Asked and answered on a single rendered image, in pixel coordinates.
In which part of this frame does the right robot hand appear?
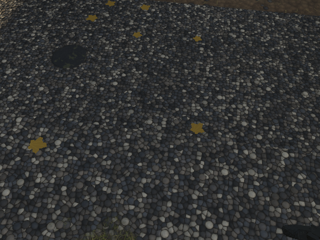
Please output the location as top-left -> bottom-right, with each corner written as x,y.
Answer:
282,224 -> 320,240

